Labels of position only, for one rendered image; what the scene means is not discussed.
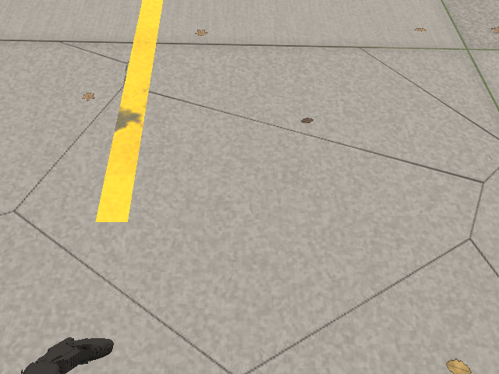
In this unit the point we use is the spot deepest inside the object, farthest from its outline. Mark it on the left robot hand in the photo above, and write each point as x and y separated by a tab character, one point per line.
68	354

